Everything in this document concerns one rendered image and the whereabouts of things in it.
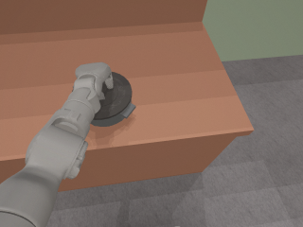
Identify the knob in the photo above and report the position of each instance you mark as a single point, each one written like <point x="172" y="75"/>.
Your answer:
<point x="104" y="89"/>

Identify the left robot hand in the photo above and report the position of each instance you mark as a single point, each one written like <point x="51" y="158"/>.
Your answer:
<point x="101" y="69"/>

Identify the table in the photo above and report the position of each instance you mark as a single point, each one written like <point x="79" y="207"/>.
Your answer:
<point x="186" y="108"/>

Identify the robot left upper arm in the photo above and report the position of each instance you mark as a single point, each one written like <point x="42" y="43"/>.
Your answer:
<point x="27" y="198"/>

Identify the lid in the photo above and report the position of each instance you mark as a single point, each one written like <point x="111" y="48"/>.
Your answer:
<point x="116" y="99"/>

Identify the pot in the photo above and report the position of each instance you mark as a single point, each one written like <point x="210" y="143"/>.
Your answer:
<point x="115" y="119"/>

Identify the left robot forearm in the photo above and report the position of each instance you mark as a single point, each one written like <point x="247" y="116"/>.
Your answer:
<point x="78" y="110"/>

